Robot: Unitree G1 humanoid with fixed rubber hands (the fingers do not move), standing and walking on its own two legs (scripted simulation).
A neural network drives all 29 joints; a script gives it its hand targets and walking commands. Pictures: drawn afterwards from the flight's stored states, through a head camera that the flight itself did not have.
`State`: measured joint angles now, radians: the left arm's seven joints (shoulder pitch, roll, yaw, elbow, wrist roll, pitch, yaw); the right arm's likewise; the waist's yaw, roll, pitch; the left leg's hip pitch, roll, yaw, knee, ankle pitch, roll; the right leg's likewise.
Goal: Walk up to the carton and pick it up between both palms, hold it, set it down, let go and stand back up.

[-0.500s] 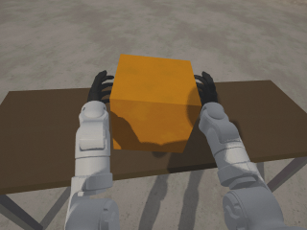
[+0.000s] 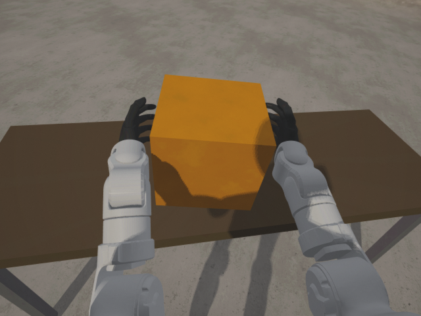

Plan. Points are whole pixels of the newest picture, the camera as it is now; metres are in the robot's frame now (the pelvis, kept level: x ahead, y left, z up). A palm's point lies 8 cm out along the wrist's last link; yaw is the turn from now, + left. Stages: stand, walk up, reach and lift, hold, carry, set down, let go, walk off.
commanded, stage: hold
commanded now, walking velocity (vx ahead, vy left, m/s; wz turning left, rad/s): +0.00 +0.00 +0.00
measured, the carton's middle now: (208, 143) +0.39 +0.01 +0.14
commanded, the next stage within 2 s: none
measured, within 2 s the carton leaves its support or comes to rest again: neither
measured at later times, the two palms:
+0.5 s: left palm (131, 141) +0.36 +0.15 +0.18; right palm (284, 140) +0.36 -0.13 +0.18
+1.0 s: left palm (131, 140) +0.36 +0.15 +0.18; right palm (284, 141) +0.36 -0.13 +0.17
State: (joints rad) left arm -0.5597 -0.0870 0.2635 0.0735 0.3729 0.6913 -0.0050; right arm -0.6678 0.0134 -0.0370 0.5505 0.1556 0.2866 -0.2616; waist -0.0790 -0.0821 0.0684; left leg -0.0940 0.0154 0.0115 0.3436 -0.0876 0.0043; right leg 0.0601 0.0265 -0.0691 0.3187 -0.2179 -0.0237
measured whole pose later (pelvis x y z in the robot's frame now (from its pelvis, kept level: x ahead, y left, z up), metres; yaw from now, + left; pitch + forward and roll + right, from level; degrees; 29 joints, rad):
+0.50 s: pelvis +0.00 +0.00 +0.00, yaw +0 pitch -9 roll -1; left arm -0.57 -0.09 0.27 0.09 0.38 0.69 -0.01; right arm -0.68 0.02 -0.04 0.57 0.15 0.28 -0.26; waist -0.08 -0.09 0.07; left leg -0.09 0.01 0.01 0.34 -0.09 0.00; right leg 0.06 0.03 -0.07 0.32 -0.22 -0.02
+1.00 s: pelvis +0.00 +0.00 +0.00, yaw +0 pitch -9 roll -1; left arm -0.59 -0.09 0.28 0.11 0.38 0.69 -0.01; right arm -0.69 0.02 -0.06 0.59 0.13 0.28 -0.26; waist -0.08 -0.08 0.07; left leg -0.10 0.01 0.02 0.34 -0.08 0.01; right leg 0.05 0.02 -0.07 0.32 -0.21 -0.02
